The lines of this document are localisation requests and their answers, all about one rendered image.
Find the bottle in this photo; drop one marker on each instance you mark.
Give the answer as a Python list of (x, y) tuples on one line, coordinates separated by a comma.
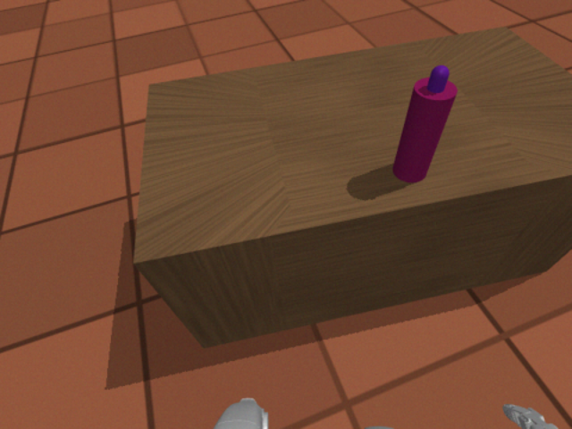
[(429, 108)]

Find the right robot hand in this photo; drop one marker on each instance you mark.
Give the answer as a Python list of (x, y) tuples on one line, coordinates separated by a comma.
[(526, 418)]

